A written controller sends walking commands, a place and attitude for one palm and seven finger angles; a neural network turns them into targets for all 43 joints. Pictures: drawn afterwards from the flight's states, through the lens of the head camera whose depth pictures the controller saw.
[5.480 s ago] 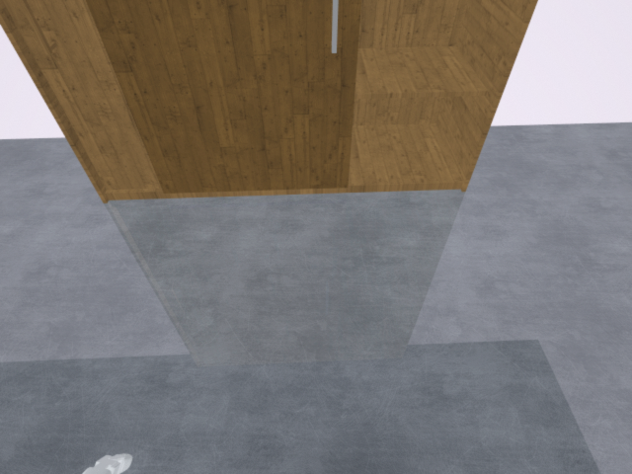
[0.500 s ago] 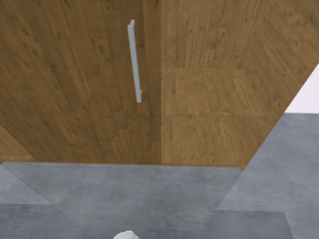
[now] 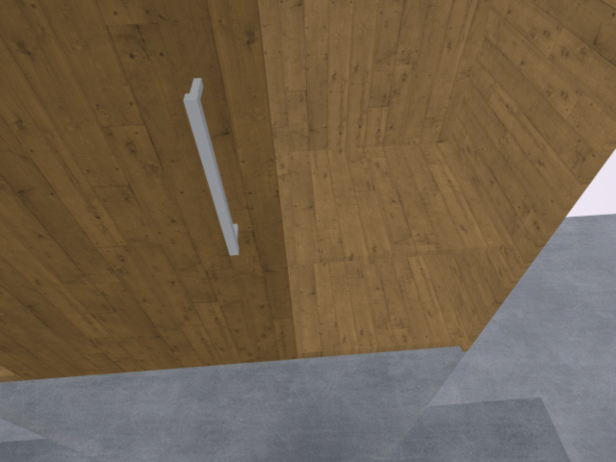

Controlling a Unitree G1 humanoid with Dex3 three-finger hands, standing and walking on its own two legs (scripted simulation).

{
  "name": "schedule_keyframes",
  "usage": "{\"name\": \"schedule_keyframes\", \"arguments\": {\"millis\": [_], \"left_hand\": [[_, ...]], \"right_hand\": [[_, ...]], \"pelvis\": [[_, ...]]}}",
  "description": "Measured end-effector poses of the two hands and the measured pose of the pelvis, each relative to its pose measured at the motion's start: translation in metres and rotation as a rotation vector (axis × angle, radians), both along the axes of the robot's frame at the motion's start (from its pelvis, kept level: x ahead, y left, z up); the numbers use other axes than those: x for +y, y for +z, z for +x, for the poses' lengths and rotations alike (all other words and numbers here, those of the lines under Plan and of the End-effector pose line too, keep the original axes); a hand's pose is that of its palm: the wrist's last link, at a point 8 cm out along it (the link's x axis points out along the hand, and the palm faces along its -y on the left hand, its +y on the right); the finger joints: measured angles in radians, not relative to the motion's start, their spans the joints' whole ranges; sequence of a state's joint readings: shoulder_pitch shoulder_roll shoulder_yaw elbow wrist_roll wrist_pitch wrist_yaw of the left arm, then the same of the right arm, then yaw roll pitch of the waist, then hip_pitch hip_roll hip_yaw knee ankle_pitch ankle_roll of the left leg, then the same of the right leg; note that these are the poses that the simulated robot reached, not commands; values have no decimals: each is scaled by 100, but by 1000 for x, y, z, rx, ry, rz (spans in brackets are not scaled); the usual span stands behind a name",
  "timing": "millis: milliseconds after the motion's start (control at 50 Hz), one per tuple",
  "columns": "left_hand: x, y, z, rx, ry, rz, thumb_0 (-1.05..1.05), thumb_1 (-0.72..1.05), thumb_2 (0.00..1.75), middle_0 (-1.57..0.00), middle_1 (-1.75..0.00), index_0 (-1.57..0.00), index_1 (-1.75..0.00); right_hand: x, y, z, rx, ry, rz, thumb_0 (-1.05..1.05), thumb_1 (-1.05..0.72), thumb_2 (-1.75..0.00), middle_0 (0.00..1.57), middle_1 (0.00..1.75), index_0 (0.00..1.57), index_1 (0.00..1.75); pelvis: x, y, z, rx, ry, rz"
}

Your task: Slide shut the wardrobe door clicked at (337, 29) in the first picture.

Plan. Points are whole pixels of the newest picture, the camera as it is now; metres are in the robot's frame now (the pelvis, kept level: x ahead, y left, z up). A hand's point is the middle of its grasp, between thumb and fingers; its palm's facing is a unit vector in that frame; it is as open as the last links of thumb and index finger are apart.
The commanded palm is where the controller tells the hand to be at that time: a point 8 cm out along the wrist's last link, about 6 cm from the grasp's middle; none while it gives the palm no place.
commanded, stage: come to a stop and stand still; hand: left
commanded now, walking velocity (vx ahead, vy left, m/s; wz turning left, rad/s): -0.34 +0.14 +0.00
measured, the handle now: (218, 181) +0.50 +0.16 +0.09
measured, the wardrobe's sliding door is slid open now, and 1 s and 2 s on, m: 0.56 0.56 0.56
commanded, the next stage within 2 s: none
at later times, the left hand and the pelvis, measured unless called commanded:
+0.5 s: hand out of the picture +0.05 +0.24 -0.18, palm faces +0.08 -0.97 -0.25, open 7.3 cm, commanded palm none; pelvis +0.00 +0.04 -0.01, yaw +2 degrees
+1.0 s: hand out of the picture -0.04 +0.25 -0.17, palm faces +0.05 -0.98 -0.18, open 7.4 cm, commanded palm none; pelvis -0.02 +0.09 +0.00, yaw +1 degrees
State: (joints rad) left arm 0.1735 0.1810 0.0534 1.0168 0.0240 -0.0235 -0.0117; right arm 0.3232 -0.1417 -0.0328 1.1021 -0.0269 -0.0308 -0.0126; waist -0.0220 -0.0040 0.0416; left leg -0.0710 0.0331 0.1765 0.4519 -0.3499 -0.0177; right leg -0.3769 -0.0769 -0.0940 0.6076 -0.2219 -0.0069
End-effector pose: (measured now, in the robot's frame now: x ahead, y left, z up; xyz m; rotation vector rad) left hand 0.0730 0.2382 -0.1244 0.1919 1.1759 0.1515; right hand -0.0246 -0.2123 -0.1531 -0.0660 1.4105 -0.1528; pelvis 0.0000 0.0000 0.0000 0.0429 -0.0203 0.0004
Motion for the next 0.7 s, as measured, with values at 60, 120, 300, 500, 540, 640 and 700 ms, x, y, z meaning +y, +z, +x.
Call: {"name": "schedule_keyframes", "arguments": {"millis": [60, 120, 300, 500, 540, 640, 700], "left_hand": [[-15, -2, 26, -24, -12, 10, 0, 91, 90, -20, -30, -19, -30], [-28, -1, 35, -15, -7, 0, 0, 91, 90, -20, -30, -20, -30], [-15, 1, 24, 28, 54, 7, -1, 93, 89, -21, -30, -20, -30], [46, -19, -31, 76, 83, 17, 0, 91, 89, -21, -30, -20, -30], [57, -17, -42, 88, 79, 18, 0, 91, 89, -20, -30, -20, -30], [73, -14, -72, 114, 74, 25, 1, 91, 90, -20, -30, -20, -30], [75, -10, -90, 136, 79, 18, 1, 91, 90, -20, -30, -20, -30]], "right_hand": [[-8, -11, 7, 50, -9, 15, 0, -91, -90, 20, 30, 20, 30], [-14, -8, 21, 69, -9, 7, 0, -91, -90, 20, 30, 20, 30], [-22, 5, 82, -21, 55, -40, 0, -91, -90, 20, 30, 20, 30], [9, 23, 112, -246, 102, -117, 0, -91, -90, 20, 30, 20, 30], [21, 25, 111, -278, 109, -111, 0, -91, -90, 20, 30, 20, 30], [48, 21, 104, -303, 122, -66, 0, -91, -90, 20, 30, 20, 30], [62, 17, 95, -290, 121, -41, 0, -91, -90, 20, 30, 20, 30]], "pelvis": [[-9, -6, 17, -4, 10, -23], [-14, -2, 26, -3, 24, -28], [-6, 6, 22, 9, 32, -23], [40, -6, 5, -22, 25, -50], [49, -6, 1, -30, 15, -48], [63, -6, -8, -24, 4, -28], [72, -4, -13, -27, 6, -39]]}}
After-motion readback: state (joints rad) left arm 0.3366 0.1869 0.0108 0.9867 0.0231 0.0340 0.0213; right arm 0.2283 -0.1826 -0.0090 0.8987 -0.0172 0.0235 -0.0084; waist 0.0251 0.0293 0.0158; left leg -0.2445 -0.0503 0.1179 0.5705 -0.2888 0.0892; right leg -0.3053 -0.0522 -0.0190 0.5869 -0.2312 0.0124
